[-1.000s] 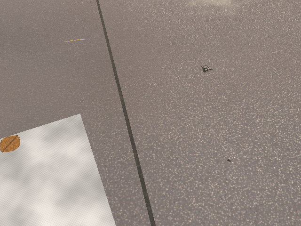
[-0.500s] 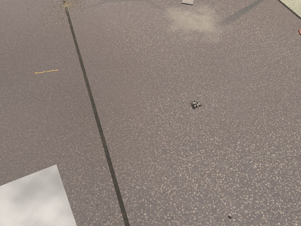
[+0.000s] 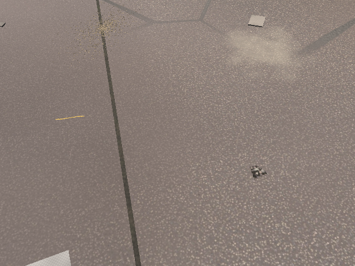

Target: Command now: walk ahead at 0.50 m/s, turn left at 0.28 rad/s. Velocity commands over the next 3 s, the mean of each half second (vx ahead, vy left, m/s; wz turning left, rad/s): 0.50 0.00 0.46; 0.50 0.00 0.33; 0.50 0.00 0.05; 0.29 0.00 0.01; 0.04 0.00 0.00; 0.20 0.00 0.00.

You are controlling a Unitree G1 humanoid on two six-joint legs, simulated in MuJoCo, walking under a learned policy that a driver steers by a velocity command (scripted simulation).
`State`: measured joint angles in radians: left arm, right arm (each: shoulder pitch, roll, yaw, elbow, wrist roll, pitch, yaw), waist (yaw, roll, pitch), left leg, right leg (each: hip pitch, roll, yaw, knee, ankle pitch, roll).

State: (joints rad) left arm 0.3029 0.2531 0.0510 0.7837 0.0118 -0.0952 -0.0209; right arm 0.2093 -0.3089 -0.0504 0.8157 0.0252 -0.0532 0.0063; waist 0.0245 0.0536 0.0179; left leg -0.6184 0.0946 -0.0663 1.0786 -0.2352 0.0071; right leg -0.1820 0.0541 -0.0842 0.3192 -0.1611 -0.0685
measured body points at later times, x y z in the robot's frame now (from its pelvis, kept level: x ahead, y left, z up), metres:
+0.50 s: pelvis +0.27 +0.08 -0.01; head +0.31 +0.10 +0.44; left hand +0.34 +0.38 -0.11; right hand +0.45 -0.16 -0.11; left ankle +0.29 +0.15 -0.75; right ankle +0.29 -0.09 -0.66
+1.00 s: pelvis +0.56 +0.11 +0.00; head +0.59 +0.11 +0.45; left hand +0.53 +0.40 -0.11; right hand +0.79 -0.08 -0.12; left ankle +0.47 +0.23 -0.66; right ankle +0.62 +0.04 -0.75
